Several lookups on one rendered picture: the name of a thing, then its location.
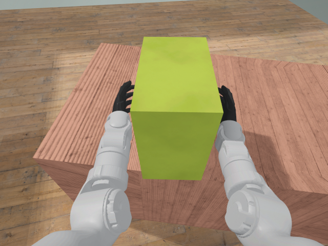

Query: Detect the robot left forearm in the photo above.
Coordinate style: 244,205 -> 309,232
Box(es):
70,111 -> 132,223

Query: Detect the robot right upper arm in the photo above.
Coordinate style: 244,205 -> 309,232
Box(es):
225,189 -> 324,246

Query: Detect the robot right hand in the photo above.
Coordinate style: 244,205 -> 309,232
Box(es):
218,85 -> 237,123

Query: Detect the robot left upper arm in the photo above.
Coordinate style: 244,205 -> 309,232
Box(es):
32,188 -> 132,246

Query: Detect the pedestal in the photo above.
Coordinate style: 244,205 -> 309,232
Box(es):
33,43 -> 328,244

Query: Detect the robot left hand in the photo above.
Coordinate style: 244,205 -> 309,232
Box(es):
112,81 -> 135,113

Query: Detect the robot right forearm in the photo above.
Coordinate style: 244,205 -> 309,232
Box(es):
215,120 -> 279,200

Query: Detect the carton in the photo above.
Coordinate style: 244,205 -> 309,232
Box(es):
130,37 -> 223,180

